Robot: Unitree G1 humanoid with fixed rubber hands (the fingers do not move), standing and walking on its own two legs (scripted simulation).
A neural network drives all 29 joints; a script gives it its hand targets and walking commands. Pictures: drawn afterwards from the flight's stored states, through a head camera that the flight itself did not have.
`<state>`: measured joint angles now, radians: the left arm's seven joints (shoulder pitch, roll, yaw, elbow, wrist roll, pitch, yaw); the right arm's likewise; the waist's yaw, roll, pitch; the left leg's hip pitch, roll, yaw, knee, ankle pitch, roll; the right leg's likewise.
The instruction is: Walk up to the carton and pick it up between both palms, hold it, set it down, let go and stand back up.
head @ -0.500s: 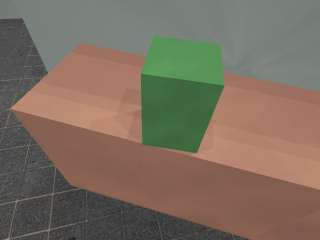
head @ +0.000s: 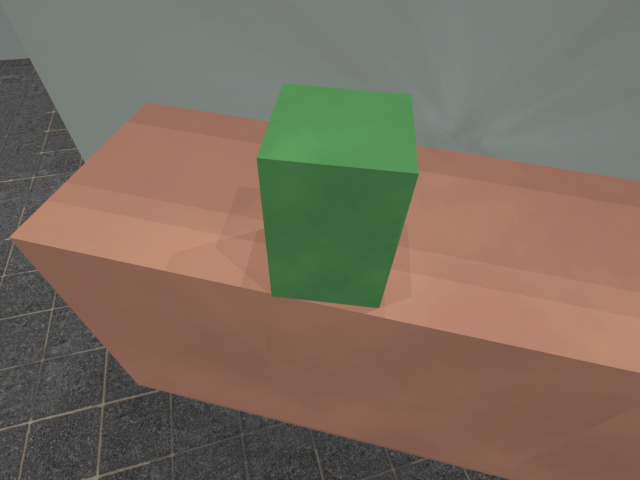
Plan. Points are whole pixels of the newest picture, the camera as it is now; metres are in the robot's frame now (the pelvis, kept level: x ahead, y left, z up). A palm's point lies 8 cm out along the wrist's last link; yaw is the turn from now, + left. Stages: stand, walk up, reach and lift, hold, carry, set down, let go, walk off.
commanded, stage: walk up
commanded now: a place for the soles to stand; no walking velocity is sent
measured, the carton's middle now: (334, 204) +0.47 -0.02 +0.08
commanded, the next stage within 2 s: reach and lift in 1.16 s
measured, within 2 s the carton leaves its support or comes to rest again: neither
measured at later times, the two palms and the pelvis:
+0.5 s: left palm out of the picture +0.04 +0.25 -0.13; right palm out of the picture +0.04 -0.26 -0.14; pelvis +0.03 -0.01 +0.00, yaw -2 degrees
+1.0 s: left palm out of the picture +0.06 +0.25 -0.13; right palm out of the picture +0.05 -0.26 -0.13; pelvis +0.04 +0.00 +0.00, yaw -4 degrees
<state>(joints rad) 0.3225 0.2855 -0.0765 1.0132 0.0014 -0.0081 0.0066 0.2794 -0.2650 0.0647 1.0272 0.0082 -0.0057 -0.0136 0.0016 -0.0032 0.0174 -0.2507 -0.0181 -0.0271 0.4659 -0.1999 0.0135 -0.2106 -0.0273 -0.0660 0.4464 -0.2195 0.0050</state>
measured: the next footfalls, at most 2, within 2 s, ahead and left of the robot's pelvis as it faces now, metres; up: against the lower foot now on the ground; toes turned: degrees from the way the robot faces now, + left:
none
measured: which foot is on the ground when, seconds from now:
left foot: down 0.00-1.00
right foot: down 0.00-1.00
